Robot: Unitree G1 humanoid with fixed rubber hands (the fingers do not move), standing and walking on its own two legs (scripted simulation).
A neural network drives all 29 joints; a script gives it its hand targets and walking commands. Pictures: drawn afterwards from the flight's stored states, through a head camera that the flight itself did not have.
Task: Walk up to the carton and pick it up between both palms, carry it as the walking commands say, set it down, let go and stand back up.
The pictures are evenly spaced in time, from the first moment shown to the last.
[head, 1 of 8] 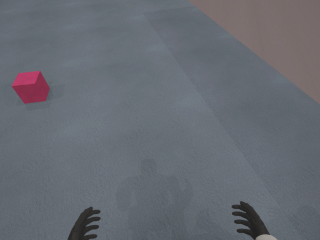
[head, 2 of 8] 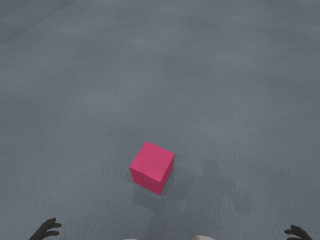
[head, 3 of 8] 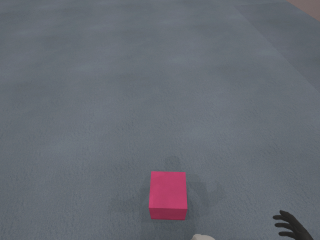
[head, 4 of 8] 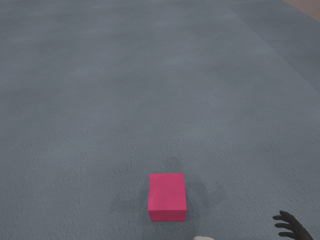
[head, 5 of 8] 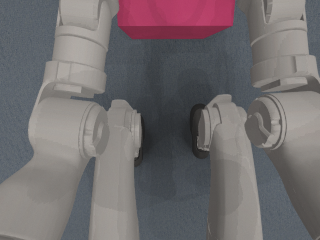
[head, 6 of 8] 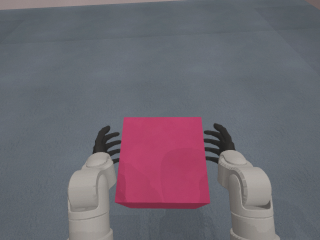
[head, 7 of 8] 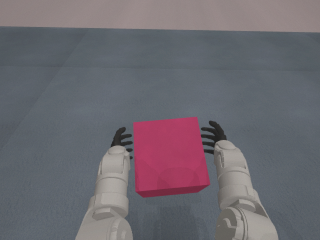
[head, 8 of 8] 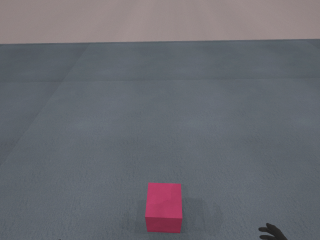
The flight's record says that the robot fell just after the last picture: no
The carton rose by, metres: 0.70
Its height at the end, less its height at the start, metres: +0.00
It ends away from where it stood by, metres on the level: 3.00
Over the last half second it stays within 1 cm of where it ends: yes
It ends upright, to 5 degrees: yes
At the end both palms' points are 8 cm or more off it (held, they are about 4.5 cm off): yes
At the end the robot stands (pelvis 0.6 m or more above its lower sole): yes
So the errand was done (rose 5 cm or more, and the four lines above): yes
